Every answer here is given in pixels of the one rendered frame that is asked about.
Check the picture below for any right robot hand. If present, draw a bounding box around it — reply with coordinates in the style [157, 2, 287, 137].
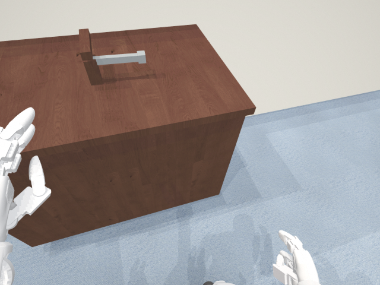
[273, 230, 319, 285]

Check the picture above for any robot left forearm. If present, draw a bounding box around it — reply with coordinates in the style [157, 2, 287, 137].
[0, 242, 15, 285]

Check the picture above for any left robot hand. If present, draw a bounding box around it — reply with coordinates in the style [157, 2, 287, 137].
[0, 107, 51, 242]

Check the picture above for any counter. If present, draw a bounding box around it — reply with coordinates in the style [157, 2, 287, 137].
[0, 24, 256, 247]

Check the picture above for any tap lever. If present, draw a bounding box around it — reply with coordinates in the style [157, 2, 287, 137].
[93, 50, 146, 65]

